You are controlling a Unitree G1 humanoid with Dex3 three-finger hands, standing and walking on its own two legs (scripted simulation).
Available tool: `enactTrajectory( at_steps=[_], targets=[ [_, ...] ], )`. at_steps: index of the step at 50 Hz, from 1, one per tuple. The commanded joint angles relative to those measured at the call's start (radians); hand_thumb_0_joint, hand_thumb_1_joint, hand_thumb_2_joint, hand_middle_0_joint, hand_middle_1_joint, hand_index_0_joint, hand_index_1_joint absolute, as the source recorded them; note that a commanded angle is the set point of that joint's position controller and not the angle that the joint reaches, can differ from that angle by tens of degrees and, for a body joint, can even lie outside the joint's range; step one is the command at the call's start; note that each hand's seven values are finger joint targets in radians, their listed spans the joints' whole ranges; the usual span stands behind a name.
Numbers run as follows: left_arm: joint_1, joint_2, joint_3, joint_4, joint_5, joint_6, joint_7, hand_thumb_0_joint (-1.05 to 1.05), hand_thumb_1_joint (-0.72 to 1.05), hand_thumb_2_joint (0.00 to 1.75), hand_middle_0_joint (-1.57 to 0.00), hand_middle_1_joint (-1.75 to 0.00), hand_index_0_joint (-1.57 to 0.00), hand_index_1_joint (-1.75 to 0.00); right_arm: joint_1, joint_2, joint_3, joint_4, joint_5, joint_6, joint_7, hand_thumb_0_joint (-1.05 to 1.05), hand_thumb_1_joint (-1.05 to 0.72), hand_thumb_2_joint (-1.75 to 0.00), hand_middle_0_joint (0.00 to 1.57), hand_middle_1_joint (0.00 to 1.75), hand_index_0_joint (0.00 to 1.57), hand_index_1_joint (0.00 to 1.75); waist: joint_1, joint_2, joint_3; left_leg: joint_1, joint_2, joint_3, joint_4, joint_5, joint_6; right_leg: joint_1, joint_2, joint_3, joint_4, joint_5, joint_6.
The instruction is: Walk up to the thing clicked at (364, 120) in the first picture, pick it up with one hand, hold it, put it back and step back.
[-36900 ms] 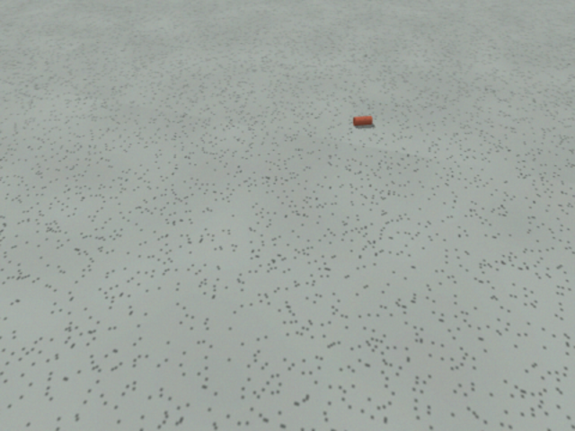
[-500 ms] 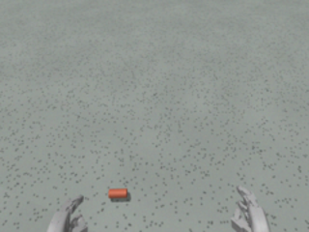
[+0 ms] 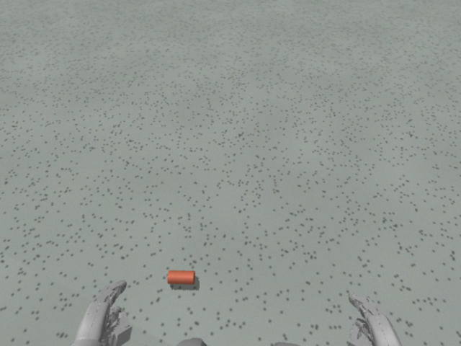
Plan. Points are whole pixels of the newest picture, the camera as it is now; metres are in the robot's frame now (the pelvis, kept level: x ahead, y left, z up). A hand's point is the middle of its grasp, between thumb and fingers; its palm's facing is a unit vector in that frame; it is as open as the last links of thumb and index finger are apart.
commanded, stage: stand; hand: left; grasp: from above
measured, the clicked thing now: (181, 277) +0.48 +0.21 -0.70
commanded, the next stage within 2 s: none
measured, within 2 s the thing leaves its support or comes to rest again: neither
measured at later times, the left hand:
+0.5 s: hand out of the picture +0.05 +0.24 -0.12, palm faces +0.05 -0.95 -0.31, open 7.4 cm
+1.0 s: hand out of the picture +0.04 +0.25 -0.11, palm faces +0.03 -0.94 -0.34, open 7.4 cm
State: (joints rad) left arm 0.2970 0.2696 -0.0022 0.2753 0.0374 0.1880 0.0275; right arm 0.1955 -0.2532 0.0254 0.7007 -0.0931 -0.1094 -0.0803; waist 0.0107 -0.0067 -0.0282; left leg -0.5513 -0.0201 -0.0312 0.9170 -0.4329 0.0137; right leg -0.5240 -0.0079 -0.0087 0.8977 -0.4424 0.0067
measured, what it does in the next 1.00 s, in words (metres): rises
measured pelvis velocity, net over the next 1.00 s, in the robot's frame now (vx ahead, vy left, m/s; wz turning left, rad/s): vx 0.00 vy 0.00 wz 0.01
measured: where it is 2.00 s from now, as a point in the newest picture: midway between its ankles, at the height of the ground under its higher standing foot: outside the picture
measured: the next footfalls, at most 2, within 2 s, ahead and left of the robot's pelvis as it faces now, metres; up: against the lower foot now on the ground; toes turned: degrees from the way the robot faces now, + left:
none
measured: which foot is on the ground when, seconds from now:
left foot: down 0.00-1.00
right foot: down 0.00-1.00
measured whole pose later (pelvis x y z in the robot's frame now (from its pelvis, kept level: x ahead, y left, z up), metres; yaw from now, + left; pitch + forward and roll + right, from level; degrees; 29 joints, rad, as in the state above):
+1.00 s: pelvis +0.00 +0.00 +0.05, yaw +1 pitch -4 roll +0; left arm 0.16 0.31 0.03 1.15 0.03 0.00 0.02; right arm 0.14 -0.31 -0.02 1.13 -0.03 0.00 -0.01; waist 0.01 0.01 0.07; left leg -0.13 -0.03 -0.04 0.36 -0.16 0.01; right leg -0.10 -0.02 -0.01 0.36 -0.18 0.02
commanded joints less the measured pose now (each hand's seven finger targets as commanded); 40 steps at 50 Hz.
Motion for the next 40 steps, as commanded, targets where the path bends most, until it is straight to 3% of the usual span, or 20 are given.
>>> enactTrajectory(
  at_steps=[1, 2, 4, 9, 14, 19, 23, 28, 34, 37, 40],
  targets=[
    [-0.059, 0.171, 0.093, 0.116, 0.023, -0.15, 0.006, 0.0, 0.9, 0.9, -0.2, -0.3, -0.2, -0.3, -0.041, -0.186, -0.097, -0.03, 0.032, 0.014, 0.051, 0.0, -0.9, -0.9, 0.2, 0.3, 0.2, 0.3, 0.026, -0.003, -0.086, 0.168, 0.05, -0.067, -0.252, 0.217, 0.055, 0.154, -0.064, 0.102, -0.214, 0.165, -0.058],
    [-0.074, 0.166, 0.097, 0.16, 0.017, -0.153, 0.005, 0.0, 0.9, 0.9, -0.2, -0.3, -0.2, -0.3, -0.054, -0.186, -0.098, -0.019, 0.04, 0.017, 0.054, 0.0, -0.9, -0.9, 0.2, 0.3, 0.2, 0.3, 0.024, -0.009, -0.096, 0.184, 0.053, -0.074, -0.261, 0.24, 0.052, 0.164, -0.06, 0.097, -0.228, 0.18, -0.054],
    [-0.097, 0.158, 0.093, 0.243, 0.012, -0.162, 0.009, 0.0, 0.9, 0.9, -0.2, -0.3, -0.2, -0.3, -0.062, -0.181, -0.102, 0.018, 0.042, 0.03, 0.061, 0.0, -0.9, -0.9, 0.2, 0.3, 0.2, 0.3, 0.026, -0.008, -0.081, 0.19, 0.056, -0.09, -0.295, 0.185, 0.049, 0.184, -0.068, 0.097, -0.27, 0.131, -0.047],
    [-0.107, 0.154, 0.091, 0.402, 0.009, -0.191, 0.011, 0.0, 0.9, 0.9, -0.2, -0.3, -0.2, -0.3, -0.066, -0.197, -0.106, 0.092, 0.038, 0.048, 0.061, 0.0, -0.9, -0.9, 0.2, 0.3, 0.2, 0.3, 0.023, 0.051, -0.057, 0.241, 0.087, -0.134, -0.388, 0.24, 0.052, 0.263, -0.061, 0.07, -0.315, 0.208, -0.03],
    [-0.119, 0.168, 0.088, 0.53, 0.0, -0.201, 0.015, 0.0, 0.9, 0.9, -0.2, -0.3, -0.2, -0.3, -0.054, -0.198, -0.103, 0.165, 0.047, 0.064, 0.051, 0.0, -0.9, -0.9, 0.2, 0.3, 0.2, 0.3, 0.008, 0.019, -0.006, 0.303, 0.085, -0.125, -0.453, 0.297, 0.041, 0.307, -0.075, 0.081, -0.409, 0.278, -0.033],
    [-0.12, 0.184, 0.084, 0.627, -0.006, -0.205, 0.018, 0.0, 0.9, 0.9, -0.2, -0.3, -0.2, -0.3, -0.051, -0.211, -0.101, 0.231, 0.056, 0.077, 0.045, 0.0, -0.9, -0.9, 0.2, 0.3, 0.2, 0.3, 0.002, 0.02, 0.021, 0.356, 0.092, -0.124, -0.519, 0.289, 0.034, 0.345, -0.083, 0.081, -0.486, 0.278, -0.027],
    [-0.126, 0.185, 0.078, 0.685, -0.008, -0.205, 0.02, 0.0, 0.9, 0.9, -0.2, -0.3, -0.2, -0.3, -0.062, -0.217, -0.098, 0.27, 0.062, 0.077, 0.043, 0.0, -0.9, -0.9, 0.2, 0.3, 0.2, 0.3, 0.005, 0.033, 0.02, 0.397, 0.098, -0.121, -0.551, 0.363, 0.026, 0.39, -0.09, 0.076, -0.521, 0.317, -0.02],
    [-0.137, 0.195, 0.073, 0.743, -0.005, -0.201, 0.017, 0.0, 0.9, 0.9, -0.2, -0.3, -0.2, -0.3, -0.075, -0.226, -0.096, 0.305, 0.065, 0.084, 0.045, 0.0, -0.9, -0.9, 0.2, 0.3, 0.2, 0.3, 0.004, 0.036, 0.084, 0.362, 0.101, -0.134, -0.627, 0.206, 0.016, 0.396, -0.086, 0.072, -0.56, 0.255, -0.013],
    [-0.147, 0.203, 0.071, 0.783, -0.007, -0.203, 0.012, 0.0, 0.9, 0.9, -0.2, -0.3, -0.2, -0.3, -0.093, -0.23, -0.093, 0.333, 0.067, 0.087, 0.049, 0.0, -0.9, -0.9, 0.2, 0.3, 0.2, 0.3, 0.008, 0.034, 0.087, 0.356, 0.108, -0.141, -0.663, 0.168, 0.017, 0.414, -0.092, 0.073, -0.583, 0.254, -0.013],
    [-0.143, 0.211, 0.071, 0.801, -0.005, -0.204, 0.011, 0.0, 0.9, 0.9, -0.2, -0.3, -0.2, -0.3, -0.108, -0.235, -0.094, 0.338, 0.067, 0.088, 0.052, 0.0, -0.9, -0.9, 0.2, 0.3, 0.2, 0.3, 0.01, 0.011, 0.089, 0.366, 0.106, -0.141, -0.665, 0.145, 0.016, 0.396, -0.091, 0.074, -0.598, 0.207, -0.011],
    [-0.155, 0.211, 0.067, 0.803, -0.004, -0.209, 0.009, 0.0, 0.9, 0.9, -0.2, -0.3, -0.2, -0.3, -0.106, -0.236, -0.091, 0.348, 0.07, 0.086, 0.055, 0.0, -0.9, -0.9, 0.2, 0.3, 0.2, 0.3, 0.004, 0.0, 0.064, 0.407, 0.104, -0.128, -0.642, 0.215, 0.017, 0.394, -0.102, 0.082, -0.616, 0.221, -0.014]
  ],
)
